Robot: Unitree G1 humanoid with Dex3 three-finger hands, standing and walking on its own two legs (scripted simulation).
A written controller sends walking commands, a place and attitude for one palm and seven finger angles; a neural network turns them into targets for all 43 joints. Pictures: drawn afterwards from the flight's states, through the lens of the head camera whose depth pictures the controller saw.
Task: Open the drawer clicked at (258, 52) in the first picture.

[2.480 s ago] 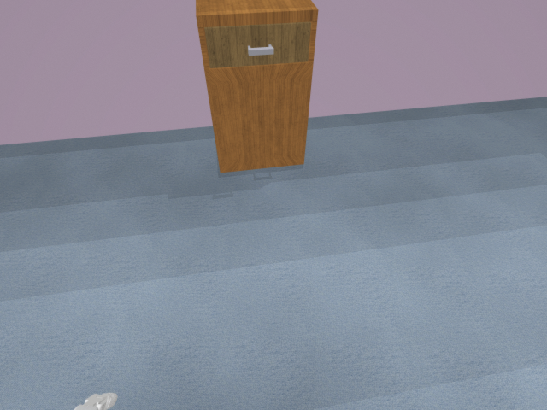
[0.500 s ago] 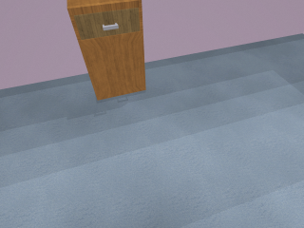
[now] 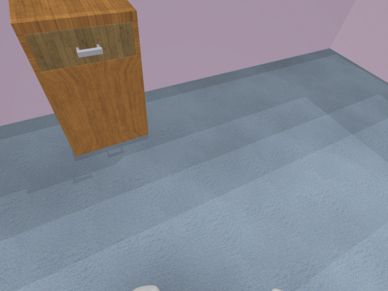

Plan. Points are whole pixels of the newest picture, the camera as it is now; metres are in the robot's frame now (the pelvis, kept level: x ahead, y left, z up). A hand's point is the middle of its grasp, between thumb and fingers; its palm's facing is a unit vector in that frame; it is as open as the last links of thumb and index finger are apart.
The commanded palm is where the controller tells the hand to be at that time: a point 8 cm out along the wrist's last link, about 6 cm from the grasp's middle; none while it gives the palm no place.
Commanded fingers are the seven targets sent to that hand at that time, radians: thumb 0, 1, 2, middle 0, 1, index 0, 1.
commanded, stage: walk to a spot facing it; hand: left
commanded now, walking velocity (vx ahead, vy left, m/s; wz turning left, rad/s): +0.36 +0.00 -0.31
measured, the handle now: (89, 49) +1.01 +0.55 -0.08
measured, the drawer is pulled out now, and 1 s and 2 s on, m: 0.00 0.00 0.00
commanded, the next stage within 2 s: turn to face it in 0.78 s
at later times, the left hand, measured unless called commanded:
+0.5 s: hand (161, 207) +0.36 +0.12 -0.16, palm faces -0.25 -0.96 -0.14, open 7.4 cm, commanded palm none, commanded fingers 0.00 0.90 0.90 -0.20 -0.30 -0.20 -0.30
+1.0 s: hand (159, 180) +0.46 +0.14 -0.18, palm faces -0.13 -0.98 -0.15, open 7.3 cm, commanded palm none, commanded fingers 0.00 0.90 0.90 -0.20 -0.30 -0.20 -0.30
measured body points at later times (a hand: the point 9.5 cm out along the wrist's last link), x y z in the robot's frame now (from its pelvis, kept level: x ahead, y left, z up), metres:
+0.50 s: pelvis +0.22 -0.02 +0.01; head +0.25 -0.03 +0.45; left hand +0.37 +0.17 -0.15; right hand +0.04 -0.18 -0.13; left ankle +0.07 +0.09 -0.72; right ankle +0.30 -0.15 -0.71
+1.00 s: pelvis +0.44 -0.04 +0.00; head +0.46 -0.01 +0.45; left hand +0.46 +0.19 -0.17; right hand +0.48 -0.29 -0.12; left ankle +0.52 +0.05 -0.72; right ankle +0.31 -0.14 -0.69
